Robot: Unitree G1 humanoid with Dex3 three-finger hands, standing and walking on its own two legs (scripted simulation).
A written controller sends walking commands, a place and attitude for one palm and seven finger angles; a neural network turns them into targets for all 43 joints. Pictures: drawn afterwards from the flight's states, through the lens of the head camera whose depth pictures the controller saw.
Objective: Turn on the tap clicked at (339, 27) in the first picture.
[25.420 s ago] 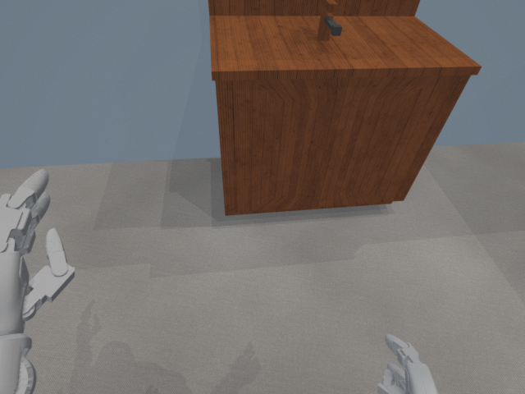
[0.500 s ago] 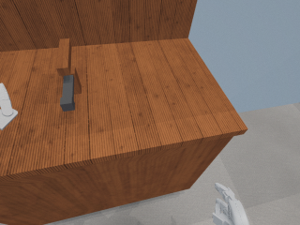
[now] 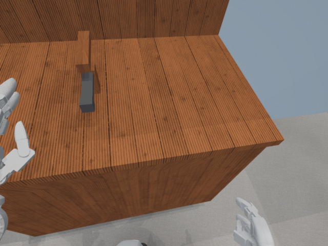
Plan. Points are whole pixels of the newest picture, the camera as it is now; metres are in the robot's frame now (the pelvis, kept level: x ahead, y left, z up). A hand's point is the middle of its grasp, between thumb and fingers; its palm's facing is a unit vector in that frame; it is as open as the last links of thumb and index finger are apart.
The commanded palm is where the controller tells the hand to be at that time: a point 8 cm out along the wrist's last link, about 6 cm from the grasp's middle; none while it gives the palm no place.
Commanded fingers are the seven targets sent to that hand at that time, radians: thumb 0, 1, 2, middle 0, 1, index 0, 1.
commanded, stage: come to a stop and stand still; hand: left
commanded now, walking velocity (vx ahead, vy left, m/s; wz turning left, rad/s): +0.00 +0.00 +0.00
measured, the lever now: (87, 104) +0.39 +0.22 +0.10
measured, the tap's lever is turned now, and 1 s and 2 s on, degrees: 0 0 0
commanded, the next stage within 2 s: look again from close up in 0.26 s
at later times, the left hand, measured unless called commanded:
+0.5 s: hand (35, 165) +0.21 +0.24 +0.16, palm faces +0.34 -0.87 -0.35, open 7.4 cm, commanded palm +0.15 +0.27 +0.18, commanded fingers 0.00 0.90 0.90 -0.20 -0.30 -0.20 -0.30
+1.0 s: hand (43, 150) +0.23 +0.23 +0.17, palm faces +0.33 -0.87 -0.35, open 7.4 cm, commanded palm +0.15 +0.26 +0.18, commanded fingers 0.00 0.90 0.90 -0.20 -0.30 -0.20 -0.30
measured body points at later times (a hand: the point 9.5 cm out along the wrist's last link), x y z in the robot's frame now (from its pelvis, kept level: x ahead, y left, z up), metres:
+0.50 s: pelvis -0.02 +0.00 +0.00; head +0.02 +0.02 +0.45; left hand +0.19 +0.28 +0.18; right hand +0.16 -0.24 -0.06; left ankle +0.04 +0.07 -0.73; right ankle +0.00 -0.14 -0.73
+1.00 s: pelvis -0.01 -0.02 +0.00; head -0.02 -0.03 +0.45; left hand +0.21 +0.27 +0.19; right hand +0.18 -0.24 -0.07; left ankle +0.05 +0.07 -0.73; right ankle +0.00 -0.14 -0.73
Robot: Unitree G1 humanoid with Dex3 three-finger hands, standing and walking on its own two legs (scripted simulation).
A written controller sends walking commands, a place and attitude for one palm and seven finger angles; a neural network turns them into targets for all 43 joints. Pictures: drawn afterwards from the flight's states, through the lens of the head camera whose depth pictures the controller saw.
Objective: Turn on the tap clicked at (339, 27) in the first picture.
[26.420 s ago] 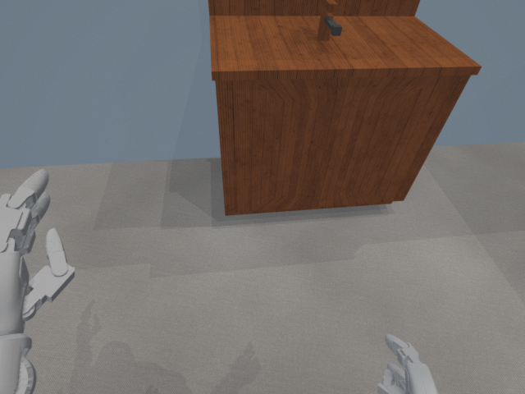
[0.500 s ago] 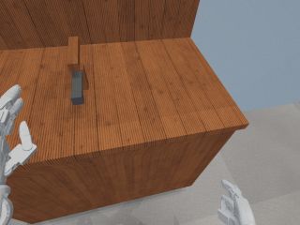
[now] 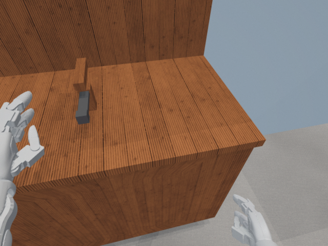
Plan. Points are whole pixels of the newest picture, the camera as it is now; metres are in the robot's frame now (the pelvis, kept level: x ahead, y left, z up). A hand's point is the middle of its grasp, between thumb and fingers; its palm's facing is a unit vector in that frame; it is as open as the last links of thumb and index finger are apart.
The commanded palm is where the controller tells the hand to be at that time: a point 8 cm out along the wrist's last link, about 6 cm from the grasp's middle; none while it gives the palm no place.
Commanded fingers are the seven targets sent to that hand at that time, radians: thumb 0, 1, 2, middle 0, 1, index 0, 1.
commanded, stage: turn the palm inward beside the body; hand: left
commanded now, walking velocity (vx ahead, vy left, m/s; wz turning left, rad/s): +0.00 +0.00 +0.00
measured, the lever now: (82, 116) +0.39 +0.26 +0.10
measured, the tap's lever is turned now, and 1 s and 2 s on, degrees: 0 0 0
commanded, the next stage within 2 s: reach beside the lever's end, fingers flat in 1.98 s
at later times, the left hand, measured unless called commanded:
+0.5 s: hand (64, 164) +0.22 +0.21 +0.16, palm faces +0.41 -0.85 -0.33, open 7.4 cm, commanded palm +0.16 +0.26 +0.17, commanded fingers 0.00 0.90 0.90 -0.20 -0.30 -0.20 -0.30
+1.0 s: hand (59, 177) +0.19 +0.21 +0.16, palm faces +0.45 -0.87 -0.21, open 7.4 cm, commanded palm +0.14 +0.25 +0.17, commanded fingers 0.00 0.90 0.90 -0.20 -0.30 -0.20 -0.30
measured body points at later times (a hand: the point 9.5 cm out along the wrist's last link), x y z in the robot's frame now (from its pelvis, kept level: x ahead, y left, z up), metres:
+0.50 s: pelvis +0.03 -0.06 -0.01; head +0.02 -0.09 +0.44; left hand +0.19 +0.25 +0.18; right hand +0.24 -0.27 -0.09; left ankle +0.05 +0.10 -0.73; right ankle +0.02 -0.11 -0.73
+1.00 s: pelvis +0.02 -0.04 -0.01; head +0.00 -0.07 +0.43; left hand +0.16 +0.25 +0.17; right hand +0.23 -0.24 -0.08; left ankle +0.05 +0.10 -0.73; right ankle +0.02 -0.11 -0.73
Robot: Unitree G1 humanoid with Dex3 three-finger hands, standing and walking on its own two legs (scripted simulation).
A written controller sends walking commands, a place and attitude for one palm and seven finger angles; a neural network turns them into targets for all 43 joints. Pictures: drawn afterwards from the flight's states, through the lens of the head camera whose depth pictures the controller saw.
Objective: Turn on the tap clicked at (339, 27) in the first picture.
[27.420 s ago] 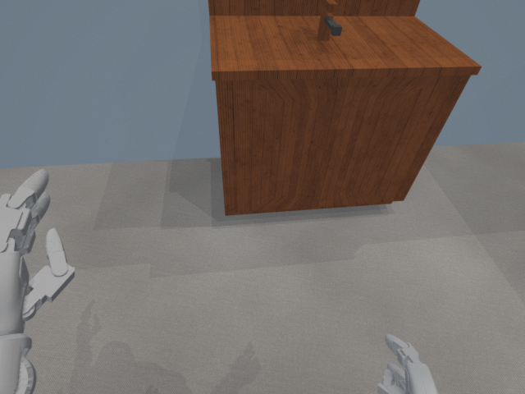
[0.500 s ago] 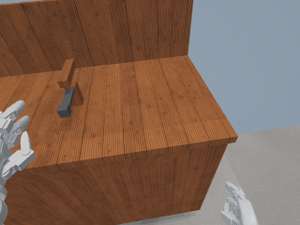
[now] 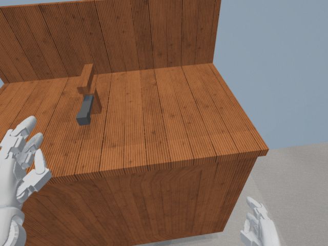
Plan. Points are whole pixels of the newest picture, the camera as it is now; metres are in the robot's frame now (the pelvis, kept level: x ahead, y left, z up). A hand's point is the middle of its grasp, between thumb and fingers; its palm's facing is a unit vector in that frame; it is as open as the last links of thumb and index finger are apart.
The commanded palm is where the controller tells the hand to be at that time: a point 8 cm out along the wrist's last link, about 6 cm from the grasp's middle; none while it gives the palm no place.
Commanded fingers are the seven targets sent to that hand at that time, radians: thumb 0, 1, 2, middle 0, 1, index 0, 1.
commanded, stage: turn the palm inward beside the body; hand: left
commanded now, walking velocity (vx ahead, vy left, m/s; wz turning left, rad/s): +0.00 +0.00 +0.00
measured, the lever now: (83, 118) +0.39 +0.28 +0.12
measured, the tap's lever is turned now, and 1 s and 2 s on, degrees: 0 0 0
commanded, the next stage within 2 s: reach beside the lever's end, fingers flat in 0.98 s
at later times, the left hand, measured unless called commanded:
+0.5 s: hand (45, 174) +0.19 +0.25 +0.17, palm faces +0.42 -0.90 -0.14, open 7.4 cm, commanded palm +0.13 +0.29 +0.18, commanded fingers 0.00 0.90 0.90 -0.20 -0.30 -0.20 -0.30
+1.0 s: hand (59, 174) +0.19 +0.22 +0.17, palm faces +0.43 -0.89 -0.14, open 7.4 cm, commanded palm +0.13 +0.26 +0.18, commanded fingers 0.00 0.90 0.90 -0.20 -0.30 -0.20 -0.30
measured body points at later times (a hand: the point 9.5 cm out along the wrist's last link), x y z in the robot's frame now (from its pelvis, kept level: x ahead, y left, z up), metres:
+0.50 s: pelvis +0.00 +0.02 +0.00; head -0.02 +0.00 +0.45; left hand +0.16 +0.29 +0.18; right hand +0.23 -0.18 -0.05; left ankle +0.05 +0.14 -0.72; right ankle +0.00 -0.07 -0.72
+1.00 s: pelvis +0.01 -0.01 +0.00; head -0.02 -0.04 +0.45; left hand +0.16 +0.27 +0.18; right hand +0.23 -0.22 -0.06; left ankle +0.05 +0.14 -0.72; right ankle +0.00 -0.07 -0.72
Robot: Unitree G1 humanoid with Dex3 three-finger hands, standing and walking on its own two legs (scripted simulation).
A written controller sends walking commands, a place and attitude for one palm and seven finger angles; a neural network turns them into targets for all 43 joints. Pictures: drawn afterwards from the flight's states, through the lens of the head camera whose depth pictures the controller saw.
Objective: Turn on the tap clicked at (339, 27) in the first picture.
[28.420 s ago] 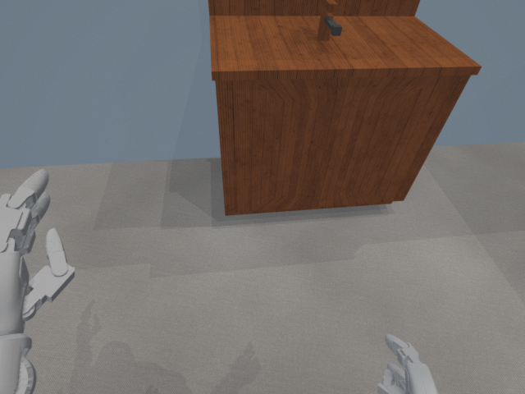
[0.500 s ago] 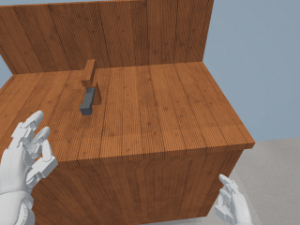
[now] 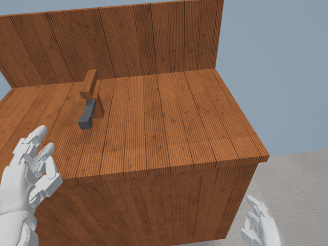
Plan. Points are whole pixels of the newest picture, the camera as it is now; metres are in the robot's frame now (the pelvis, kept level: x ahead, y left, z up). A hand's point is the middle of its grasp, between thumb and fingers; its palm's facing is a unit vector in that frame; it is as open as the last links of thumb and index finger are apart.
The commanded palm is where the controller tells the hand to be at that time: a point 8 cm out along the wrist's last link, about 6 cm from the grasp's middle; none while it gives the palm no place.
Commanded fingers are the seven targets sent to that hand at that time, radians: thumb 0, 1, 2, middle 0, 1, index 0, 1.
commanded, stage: reach beside the lever's end, fingers flat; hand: left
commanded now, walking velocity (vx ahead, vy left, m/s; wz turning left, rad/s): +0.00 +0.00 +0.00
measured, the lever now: (85, 122) +0.39 +0.29 +0.11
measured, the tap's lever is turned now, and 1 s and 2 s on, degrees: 0 0 0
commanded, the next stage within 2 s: none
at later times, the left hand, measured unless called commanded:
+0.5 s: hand (63, 167) +0.21 +0.24 +0.16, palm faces +0.44 -0.89 -0.13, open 7.4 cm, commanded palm +0.17 +0.28 +0.16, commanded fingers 0.00 0.90 0.90 -0.20 -0.30 -0.20 -0.30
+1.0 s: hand (67, 151) +0.26 +0.26 +0.14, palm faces +0.45 -0.89 -0.11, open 7.5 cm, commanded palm +0.22 +0.30 +0.14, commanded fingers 0.00 0.90 0.90 -0.18 -0.23 -0.18 -0.23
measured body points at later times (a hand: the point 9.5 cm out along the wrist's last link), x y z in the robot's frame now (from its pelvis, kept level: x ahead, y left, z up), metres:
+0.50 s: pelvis +0.00 -0.01 +0.00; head -0.02 -0.05 +0.45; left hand +0.18 +0.28 +0.17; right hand +0.20 -0.23 -0.07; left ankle +0.04 +0.15 -0.72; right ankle -0.02 -0.06 -0.72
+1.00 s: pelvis +0.00 +0.00 +0.00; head -0.01 -0.02 +0.45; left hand +0.23 +0.31 +0.15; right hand +0.20 -0.22 -0.08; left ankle +0.04 +0.15 -0.72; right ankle -0.02 -0.06 -0.72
